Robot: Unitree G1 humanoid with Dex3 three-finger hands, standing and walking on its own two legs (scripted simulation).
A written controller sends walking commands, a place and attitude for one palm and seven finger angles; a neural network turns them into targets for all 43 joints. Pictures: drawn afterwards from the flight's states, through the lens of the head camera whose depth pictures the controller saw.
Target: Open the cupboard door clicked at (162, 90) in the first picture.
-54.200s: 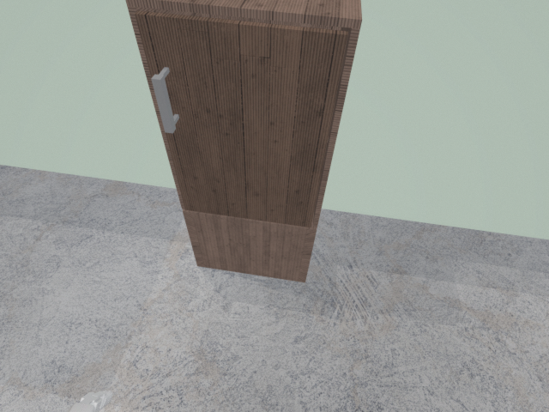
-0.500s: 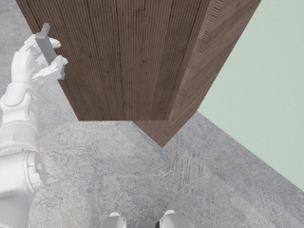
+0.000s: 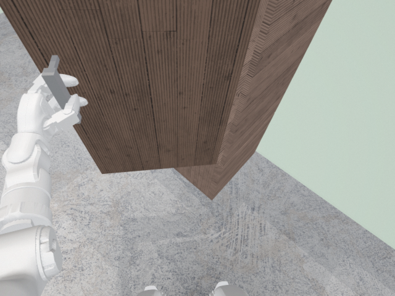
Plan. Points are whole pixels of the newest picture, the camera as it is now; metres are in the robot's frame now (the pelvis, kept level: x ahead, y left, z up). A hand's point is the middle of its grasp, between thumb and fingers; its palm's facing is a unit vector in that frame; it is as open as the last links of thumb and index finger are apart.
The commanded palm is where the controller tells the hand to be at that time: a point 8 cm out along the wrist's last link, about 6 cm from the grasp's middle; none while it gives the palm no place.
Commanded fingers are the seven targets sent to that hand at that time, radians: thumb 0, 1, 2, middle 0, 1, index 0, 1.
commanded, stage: pull the door open along its arc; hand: left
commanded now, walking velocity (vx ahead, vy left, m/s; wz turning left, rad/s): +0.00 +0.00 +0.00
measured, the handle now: (65, 91) +0.51 +0.25 +0.10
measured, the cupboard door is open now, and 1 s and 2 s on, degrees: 49 85 83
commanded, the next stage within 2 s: open thumb and fingers to let go in 0.68 s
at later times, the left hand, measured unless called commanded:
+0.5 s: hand (102, 182) +0.31 +0.15 +0.10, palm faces +0.39 -0.92 +0.05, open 6.2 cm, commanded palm +0.24 +0.21 +0.09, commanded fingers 0.00 0.90 0.90 -0.40 -1.35 -0.40 -1.35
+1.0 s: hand (124, 207) +0.26 +0.11 +0.09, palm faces +0.46 -0.89 +0.00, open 6.7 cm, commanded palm +0.22 +0.15 +0.09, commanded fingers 0.00 0.06 0.54 -0.34 -1.26 -0.34 -1.26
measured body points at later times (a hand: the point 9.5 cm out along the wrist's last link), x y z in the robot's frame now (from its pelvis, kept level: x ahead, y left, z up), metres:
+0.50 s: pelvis +0.01 -0.02 +0.01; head +0.02 -0.02 +0.46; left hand +0.28 +0.19 +0.10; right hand +0.21 -0.21 -0.06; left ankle -0.01 +0.10 -0.69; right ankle +0.00 -0.12 -0.69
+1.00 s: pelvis +0.00 -0.05 +0.01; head +0.01 -0.07 +0.46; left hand +0.23 +0.15 +0.10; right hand +0.17 -0.27 -0.09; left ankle -0.01 +0.10 -0.69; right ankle +0.00 -0.12 -0.69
